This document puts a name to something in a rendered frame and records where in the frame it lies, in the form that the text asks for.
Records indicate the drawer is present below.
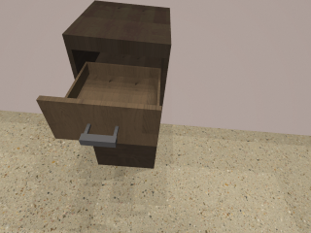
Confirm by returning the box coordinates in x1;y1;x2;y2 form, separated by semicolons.
36;61;162;147

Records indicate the cabinet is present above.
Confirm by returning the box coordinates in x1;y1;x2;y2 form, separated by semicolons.
62;0;172;169

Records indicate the handle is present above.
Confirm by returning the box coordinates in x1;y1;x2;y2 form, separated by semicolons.
79;123;119;148

